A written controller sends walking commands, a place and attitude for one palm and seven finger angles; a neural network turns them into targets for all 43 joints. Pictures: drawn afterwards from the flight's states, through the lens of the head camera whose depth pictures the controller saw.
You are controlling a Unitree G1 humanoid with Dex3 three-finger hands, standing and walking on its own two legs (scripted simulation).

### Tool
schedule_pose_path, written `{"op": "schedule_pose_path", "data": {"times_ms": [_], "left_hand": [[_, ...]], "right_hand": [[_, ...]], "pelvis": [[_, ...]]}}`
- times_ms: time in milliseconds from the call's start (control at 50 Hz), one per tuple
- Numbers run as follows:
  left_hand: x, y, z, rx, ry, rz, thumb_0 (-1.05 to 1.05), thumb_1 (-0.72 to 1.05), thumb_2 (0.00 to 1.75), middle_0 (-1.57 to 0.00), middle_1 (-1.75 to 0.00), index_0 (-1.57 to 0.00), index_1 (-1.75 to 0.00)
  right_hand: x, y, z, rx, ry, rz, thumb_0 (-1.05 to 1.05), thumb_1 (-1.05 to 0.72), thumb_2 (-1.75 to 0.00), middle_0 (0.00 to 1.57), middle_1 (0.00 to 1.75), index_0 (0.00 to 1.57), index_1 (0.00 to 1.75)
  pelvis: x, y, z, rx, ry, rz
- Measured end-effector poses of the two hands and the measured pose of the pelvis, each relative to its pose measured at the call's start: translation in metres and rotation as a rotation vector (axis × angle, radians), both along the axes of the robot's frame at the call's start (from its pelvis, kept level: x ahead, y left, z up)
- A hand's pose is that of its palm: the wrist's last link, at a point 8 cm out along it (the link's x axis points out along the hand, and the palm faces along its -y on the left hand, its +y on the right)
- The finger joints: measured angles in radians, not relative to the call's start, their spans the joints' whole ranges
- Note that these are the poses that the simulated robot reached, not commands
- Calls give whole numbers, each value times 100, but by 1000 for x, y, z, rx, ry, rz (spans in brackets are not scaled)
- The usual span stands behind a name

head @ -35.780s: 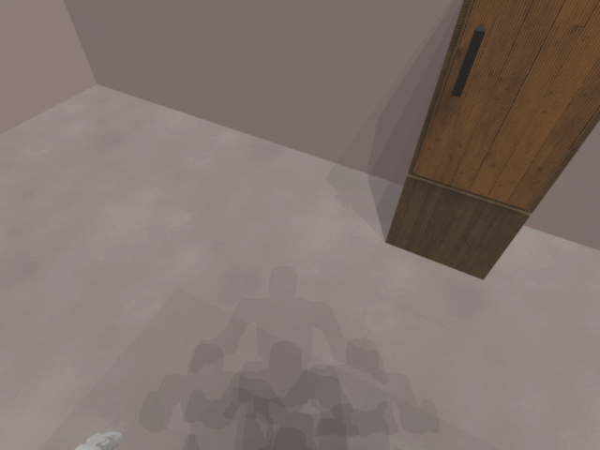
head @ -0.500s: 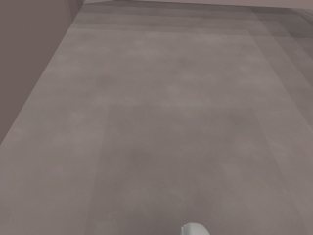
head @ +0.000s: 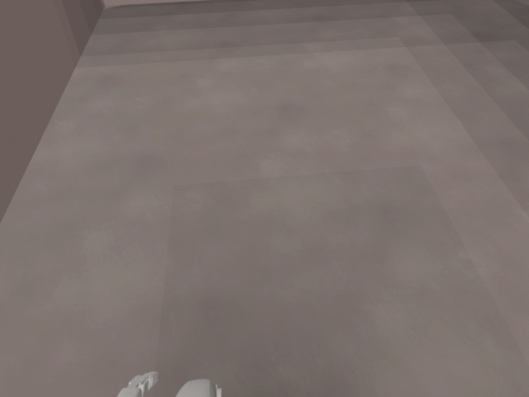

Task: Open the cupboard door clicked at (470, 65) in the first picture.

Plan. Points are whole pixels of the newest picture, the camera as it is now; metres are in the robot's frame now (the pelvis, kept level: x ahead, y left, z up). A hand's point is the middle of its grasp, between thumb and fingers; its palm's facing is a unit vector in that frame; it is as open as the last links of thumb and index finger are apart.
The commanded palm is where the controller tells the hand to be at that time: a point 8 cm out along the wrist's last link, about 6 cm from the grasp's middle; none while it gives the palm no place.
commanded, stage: turn to face it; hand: left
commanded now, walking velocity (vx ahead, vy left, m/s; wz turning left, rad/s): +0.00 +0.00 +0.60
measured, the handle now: out of the picture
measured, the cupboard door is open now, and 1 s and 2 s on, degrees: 46 46 46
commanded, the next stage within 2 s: none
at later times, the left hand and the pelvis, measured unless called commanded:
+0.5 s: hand out of the picture +0.09 +0.26 -0.18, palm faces +0.29 -0.92 -0.26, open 7.3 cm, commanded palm none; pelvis +0.06 +0.03 -0.01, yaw +16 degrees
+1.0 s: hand out of the picture +0.02 +0.16 -0.16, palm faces +0.59 -0.77 -0.25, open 7.3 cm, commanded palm none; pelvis +0.09 -0.03 +0.00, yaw +36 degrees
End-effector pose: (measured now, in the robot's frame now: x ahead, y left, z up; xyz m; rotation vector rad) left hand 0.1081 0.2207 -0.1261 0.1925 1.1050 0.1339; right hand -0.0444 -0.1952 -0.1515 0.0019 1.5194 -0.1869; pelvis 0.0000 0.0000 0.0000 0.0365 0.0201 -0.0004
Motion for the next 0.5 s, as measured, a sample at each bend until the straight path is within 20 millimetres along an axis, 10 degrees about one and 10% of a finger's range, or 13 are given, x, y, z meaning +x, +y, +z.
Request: {"op": "schedule_pose_path", "data": {"times_ms": [160,300,500], "left_hand": [[1,27,3,14,8,106,-3,95,90,-20,-30,-21,-30],[-34,62,-36,-20,108,224,-1,92,90,-20,-30,-21,-30],[-42,78,-16,20,128,327,1,91,90,-19,-30,-20,-30]], "right_hand": [[122,-27,4,-71,-165,161,1,-93,-90,20,30,19,30],[210,-14,4,-138,-296,311,1,-92,-90,20,30,19,30],[239,-1,10,-116,-269,432,0,-91,-90,20,30,20,30]], "pelvis": [[31,10,0,0,-15,98],[53,34,-24,-23,-20,182],[62,27,-11,-32,3,277]]}}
